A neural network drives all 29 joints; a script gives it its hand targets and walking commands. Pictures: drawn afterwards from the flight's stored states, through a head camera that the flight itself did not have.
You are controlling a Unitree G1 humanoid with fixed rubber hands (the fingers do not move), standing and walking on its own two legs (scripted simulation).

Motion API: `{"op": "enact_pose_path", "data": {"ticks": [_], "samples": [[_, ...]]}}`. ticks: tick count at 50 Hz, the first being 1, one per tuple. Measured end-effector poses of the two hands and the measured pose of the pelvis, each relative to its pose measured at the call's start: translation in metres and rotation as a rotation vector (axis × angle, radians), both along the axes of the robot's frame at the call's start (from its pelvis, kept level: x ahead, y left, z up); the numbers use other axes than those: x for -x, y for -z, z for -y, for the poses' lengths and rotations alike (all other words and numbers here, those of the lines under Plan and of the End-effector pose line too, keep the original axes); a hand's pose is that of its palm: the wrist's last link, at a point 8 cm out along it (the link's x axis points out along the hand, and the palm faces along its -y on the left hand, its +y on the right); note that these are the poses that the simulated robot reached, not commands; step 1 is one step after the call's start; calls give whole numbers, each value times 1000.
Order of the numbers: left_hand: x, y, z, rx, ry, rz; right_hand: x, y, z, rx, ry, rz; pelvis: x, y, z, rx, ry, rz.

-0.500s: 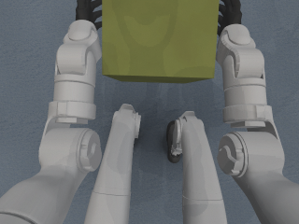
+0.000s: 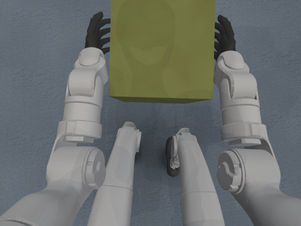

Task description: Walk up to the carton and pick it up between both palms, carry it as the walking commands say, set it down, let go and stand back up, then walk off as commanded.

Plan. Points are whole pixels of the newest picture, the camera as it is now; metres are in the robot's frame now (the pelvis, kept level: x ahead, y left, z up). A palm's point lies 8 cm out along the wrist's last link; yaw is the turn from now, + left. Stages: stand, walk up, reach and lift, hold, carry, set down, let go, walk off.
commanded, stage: reach and lift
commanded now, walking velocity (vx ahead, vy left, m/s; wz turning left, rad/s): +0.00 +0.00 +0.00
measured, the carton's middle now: (158, 60) +0.48 +0.02 -0.10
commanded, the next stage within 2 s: none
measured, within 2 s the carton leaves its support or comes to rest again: neither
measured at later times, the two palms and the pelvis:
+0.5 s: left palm (82, 40) +0.45 +0.16 +0.05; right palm (246, 45) +0.46 -0.12 +0.06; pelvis +0.03 +0.00 +0.06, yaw +0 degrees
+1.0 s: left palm (66, 25) +0.43 +0.16 +0.13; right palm (284, 34) +0.44 -0.13 +0.13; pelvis +0.11 +0.01 +0.12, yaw +0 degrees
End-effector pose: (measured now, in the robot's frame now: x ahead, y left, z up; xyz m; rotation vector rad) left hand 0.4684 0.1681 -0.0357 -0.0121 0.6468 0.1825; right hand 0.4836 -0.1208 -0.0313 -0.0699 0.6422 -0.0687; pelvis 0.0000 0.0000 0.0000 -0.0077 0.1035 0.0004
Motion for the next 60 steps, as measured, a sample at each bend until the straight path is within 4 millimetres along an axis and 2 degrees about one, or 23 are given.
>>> {"op": "enact_pose_path", "data": {"ticks": [16,22,26,30,34,38,49,60], "samples": [[15,-50,5,16,-2,5,16,-52,5,10,2,5,-8,-39,6,-12,-3,79],[19,-72,3,10,2,-11,20,-74,4,5,6,-12,-18,-54,5,-9,-6,62],[22,-92,3,13,5,-32,26,-92,4,2,11,-33,-32,-65,2,-4,-7,18],[28,-114,3,14,13,-63,31,-116,3,6,12,-64,-56,-78,-1,-5,0,-51],[30,-141,3,8,16,-44,33,-142,4,-2,12,-46,-77,-91,-5,-1,-4,-37],[29,-159,5,4,22,-26,33,-159,6,-10,16,-29,-92,-100,-7,-1,-5,7],[41,-164,12,-6,20,-84,44,-161,13,-13,8,-85,-114,-123,-7,-5,3,93],[51,-194,9,5,4,-32,52,-192,10,-12,7,-35,-120,-133,2,-10,-5,149]]}}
